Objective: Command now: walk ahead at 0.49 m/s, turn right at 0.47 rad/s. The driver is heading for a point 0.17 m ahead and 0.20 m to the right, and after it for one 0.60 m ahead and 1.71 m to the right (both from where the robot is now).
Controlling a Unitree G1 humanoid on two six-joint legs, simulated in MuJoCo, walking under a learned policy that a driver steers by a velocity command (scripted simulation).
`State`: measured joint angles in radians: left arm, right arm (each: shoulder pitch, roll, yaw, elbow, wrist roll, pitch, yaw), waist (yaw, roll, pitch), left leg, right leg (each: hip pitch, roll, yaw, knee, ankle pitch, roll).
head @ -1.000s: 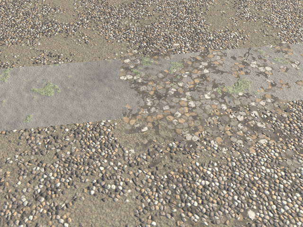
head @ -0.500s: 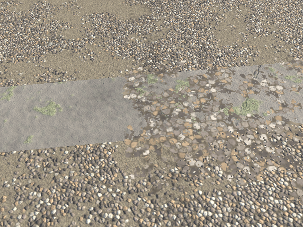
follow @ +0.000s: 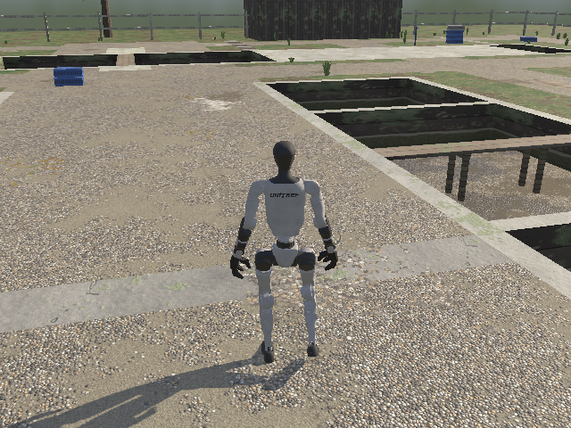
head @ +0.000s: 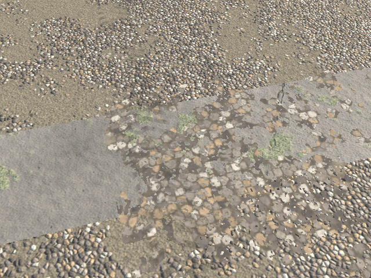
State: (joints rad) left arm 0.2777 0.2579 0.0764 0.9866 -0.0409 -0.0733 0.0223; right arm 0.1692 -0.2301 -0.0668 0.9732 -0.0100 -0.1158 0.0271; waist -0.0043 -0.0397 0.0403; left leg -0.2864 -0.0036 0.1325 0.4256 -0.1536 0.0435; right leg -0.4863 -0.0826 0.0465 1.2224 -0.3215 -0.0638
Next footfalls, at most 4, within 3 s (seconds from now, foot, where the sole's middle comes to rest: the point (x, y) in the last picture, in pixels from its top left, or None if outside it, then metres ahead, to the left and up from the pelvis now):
0.38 right None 0.36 -0.18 -0.77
0.90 left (217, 215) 0.71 -0.11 -0.77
1.42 right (314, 209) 0.74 -0.50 -0.77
1.90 left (323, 146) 1.07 -0.62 -0.77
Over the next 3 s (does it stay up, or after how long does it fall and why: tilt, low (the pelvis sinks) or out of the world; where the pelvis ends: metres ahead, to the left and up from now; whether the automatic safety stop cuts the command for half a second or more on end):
stays up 1.09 -1.09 -0.01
